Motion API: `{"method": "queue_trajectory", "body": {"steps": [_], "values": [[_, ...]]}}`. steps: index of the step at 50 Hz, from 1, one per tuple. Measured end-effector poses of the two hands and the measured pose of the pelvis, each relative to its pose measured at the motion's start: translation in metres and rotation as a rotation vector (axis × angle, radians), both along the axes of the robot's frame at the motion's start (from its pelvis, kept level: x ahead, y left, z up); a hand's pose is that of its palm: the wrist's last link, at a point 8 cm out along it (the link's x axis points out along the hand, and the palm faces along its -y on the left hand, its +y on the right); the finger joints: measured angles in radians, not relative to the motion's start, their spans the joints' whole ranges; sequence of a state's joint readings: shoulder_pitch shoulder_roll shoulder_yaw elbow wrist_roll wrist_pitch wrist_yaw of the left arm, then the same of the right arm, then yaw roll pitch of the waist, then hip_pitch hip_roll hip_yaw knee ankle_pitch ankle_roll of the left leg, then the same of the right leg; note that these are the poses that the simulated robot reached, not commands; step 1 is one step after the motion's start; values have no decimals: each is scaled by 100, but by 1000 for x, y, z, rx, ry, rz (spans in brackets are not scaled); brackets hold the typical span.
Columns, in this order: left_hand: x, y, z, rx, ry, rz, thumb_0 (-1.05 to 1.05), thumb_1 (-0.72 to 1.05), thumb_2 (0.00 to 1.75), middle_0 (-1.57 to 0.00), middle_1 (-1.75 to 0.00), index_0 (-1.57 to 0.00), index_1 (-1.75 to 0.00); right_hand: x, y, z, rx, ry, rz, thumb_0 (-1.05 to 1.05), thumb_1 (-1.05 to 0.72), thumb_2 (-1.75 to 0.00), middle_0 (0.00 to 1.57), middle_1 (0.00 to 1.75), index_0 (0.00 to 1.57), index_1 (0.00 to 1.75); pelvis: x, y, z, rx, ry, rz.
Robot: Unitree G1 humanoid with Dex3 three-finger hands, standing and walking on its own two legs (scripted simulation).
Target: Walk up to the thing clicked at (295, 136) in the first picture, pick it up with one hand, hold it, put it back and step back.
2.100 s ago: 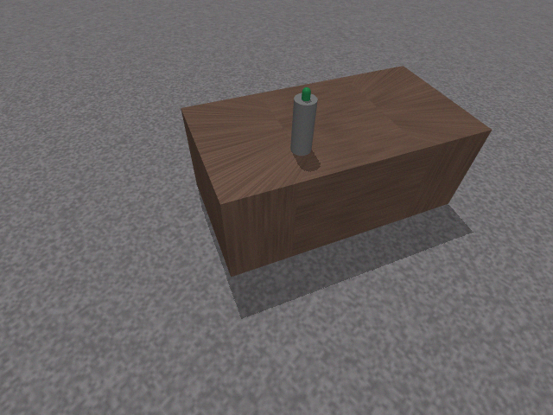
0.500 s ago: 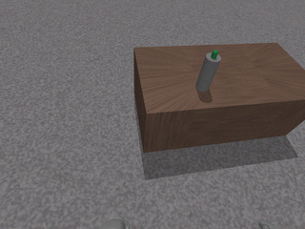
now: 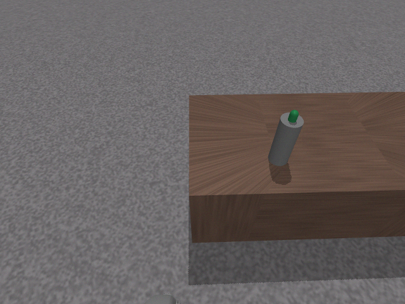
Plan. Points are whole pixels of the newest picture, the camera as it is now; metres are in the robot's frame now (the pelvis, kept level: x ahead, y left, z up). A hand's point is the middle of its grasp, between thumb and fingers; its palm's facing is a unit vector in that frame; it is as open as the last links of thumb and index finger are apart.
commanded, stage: walk up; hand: right
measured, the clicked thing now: (285, 137) +0.73 -0.27 -0.19
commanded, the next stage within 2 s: none
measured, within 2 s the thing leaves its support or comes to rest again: neither
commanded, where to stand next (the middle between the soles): +0.24 -0.09 m, yaw +5 degrees
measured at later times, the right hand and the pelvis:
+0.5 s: hand (395, 303) +0.19 -0.40 -0.14, palm faces -0.07 +0.88 -0.47, open 7.4 cm; pelvis +0.14 -0.10 -0.02, yaw +3 degrees
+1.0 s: hand (365, 255) +0.29 -0.39 -0.16, palm faces -0.15 +0.91 -0.38, open 7.4 cm; pelvis +0.17 -0.13 -0.01, yaw +8 degrees
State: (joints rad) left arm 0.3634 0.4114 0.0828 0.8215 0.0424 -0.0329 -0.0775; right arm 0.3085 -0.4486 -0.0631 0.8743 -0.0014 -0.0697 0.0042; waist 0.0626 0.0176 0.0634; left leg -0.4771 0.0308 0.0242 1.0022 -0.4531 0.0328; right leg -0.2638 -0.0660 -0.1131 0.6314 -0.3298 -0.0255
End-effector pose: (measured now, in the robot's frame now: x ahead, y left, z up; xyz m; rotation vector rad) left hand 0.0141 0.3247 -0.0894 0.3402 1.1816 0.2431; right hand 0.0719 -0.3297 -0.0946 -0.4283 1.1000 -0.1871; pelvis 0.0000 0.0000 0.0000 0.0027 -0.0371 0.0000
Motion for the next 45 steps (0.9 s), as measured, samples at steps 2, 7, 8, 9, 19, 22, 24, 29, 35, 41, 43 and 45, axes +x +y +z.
{"method": "queue_trajectory", "body": {"steps": [2,7,8,9,19,22,24,29,35,41,43,45], "values": [[3,-9,-3,-17,23,7,0,91,90,-20,-30,-21,-30,20,1,5,6,-1,24,1,-90,-90,20,30,21,30,13,-5,2,2,4,5],[23,-20,-28,-62,72,16,0,90,90,-20,-30,-21,-30,68,3,8,-10,-47,65,1,-90,-90,20,30,21,30,48,-11,-8,1,3,21],[30,-22,-34,-67,77,15,1,90,90,-20,-30,-21,-30,75,1,7,-22,-61,67,1,-90,-90,20,30,21,30,53,-12,-12,9,-2,24],[39,-26,-39,-72,81,16,1,90,90,-20,-30,-21,-30,80,-1,7,-30,-71,63,1,-90,-90,20,30,21,30,59,-14,-14,15,-7,27],[151,-63,-28,-70,-35,-52,1,91,90,-20,-30,-21,-30,91,-58,23,-69,-24,-1,1,-90,-90,20,30,21,30,109,-59,-5,18,-16,32],[176,-78,-22,-35,-61,-55,0,91,90,-20,-30,-21,-30,98,-85,14,-64,10,-11,1,-90,-90,20,30,21,30,124,-80,-9,11,-9,43],[188,-88,-22,2,-81,-51,0,91,90,-20,-30,-21,-30,106,-104,0,-59,33,-14,1,-89,-90,20,30,21,30,134,-96,-17,3,-6,54],[198,-118,-16,31,-86,-23,0,91,90,-20,-30,-21,-30,136,-122,-25,-29,77,-22,1,-90,-90,20,30,21,30,147,-117,-19,4,-9,74],[198,-134,-15,27,-62,6,0,90,90,-20,-30,-21,-30,168,-114,-34,29,89,26,1,-90,-90,20,30,20,30,158,-126,-15,14,4,94],[197,-129,-27,25,-32,49,0,90,90,-20,-30,-21,-30,185,-103,-33,42,90,50,1,-90,-90,20,30,21,30,163,-125,-18,22,8,106],[196,-129,-28,25,-21,62,0,90,90,-20,-30,-21,-30,191,-102,-32,47,86,52,1,-90,-90,20,30,21,30,165,-126,-17,5,6,110],[195,-131,-28,27,-18,71,1,91,90,-20,-30,-21,-30,199,-102,-31,51,84,54,1,-90,-90,20,30,21,30,168,-129,-16,-3,3,118]]}}
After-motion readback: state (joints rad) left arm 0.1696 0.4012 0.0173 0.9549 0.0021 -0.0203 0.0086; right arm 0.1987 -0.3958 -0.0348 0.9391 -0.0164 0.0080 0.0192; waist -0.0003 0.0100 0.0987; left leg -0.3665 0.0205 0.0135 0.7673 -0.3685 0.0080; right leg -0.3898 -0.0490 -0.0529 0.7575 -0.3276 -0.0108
